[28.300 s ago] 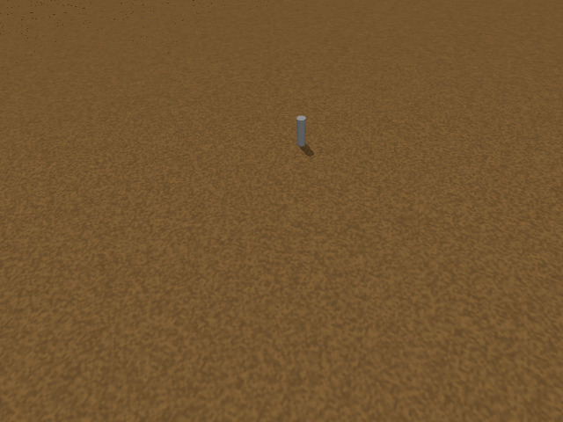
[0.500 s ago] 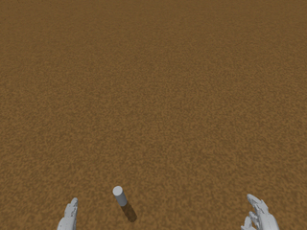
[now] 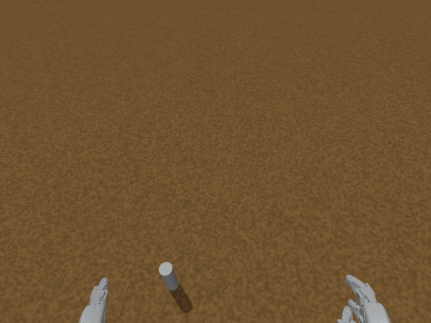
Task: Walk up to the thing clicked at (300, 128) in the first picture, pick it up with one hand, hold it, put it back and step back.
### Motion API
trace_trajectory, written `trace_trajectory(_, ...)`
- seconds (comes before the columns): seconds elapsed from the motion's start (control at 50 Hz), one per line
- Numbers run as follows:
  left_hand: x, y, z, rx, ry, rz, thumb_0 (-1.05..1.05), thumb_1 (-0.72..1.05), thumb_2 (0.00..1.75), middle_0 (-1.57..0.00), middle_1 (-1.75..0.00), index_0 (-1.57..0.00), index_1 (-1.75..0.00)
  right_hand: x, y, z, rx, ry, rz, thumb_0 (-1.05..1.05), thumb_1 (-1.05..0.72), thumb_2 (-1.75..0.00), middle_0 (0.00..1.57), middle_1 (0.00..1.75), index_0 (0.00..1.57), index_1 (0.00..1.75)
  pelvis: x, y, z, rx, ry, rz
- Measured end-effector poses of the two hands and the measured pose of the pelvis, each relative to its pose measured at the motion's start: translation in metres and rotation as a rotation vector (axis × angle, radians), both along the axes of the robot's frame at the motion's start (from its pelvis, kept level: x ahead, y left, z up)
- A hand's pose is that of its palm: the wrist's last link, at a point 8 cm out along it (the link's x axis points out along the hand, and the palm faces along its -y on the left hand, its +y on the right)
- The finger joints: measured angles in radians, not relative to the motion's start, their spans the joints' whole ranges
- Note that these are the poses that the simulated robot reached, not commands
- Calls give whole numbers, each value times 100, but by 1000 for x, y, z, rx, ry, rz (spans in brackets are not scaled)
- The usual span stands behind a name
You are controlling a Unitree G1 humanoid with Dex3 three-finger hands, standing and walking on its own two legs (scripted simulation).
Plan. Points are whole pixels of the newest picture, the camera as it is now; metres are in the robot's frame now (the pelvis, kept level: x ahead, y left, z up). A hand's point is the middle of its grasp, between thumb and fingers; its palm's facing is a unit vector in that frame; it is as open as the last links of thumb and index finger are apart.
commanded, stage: stand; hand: left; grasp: from the side
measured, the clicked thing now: (169, 276) +0.46 +0.23 -0.63
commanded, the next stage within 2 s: none
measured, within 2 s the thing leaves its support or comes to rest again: neither
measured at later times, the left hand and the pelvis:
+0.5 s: hand out of the picture +0.16 +0.20 -0.08, palm faces -0.01 -0.94 -0.34, open 8.3 cm; pelvis -0.01 +0.00 +0.01, yaw +1 degrees
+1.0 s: hand out of the picture +0.04 +0.26 -0.11, palm faces +0.01 -0.94 -0.35, open 7.4 cm; pelvis +0.00 +0.02 +0.05, yaw +1 degrees
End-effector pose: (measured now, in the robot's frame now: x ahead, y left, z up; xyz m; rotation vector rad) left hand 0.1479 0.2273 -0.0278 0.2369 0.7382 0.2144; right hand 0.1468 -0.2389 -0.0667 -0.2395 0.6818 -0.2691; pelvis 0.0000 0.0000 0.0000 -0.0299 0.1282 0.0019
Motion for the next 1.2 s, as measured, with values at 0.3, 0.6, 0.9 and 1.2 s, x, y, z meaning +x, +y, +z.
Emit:
trace_trajectory(0.3,-3,2,0,2,0,2,-1,12,64,-18,-26,-18,-27,-1,2,0,-2,-4,5,1,-90,-90,20,30,20,30,-2,1,0,-1,-1,1)
trace_trajectory(0.6,-29,46,-40,54,179,-73,0,84,88,-20,-30,-20,-30,-33,-27,-16,-18,330,108,1,-90,-90,20,30,20,30,-6,4,16,33,-103,8)
trace_trajectory(0.9,-102,78,-47,48,472,49,0,91,90,-20,-30,-20,-30,-83,-31,-10,11,540,22,1,-90,-90,20,30,20,30,-1,14,44,29,-165,15)
trace_trajectory(1.2,-117,78,-39,36,507,67,0,91,90,-20,-30,-20,-30,-88,-26,-6,43,550,15,1,-90,-90,20,30,20,30,-10,14,55,32,-196,20)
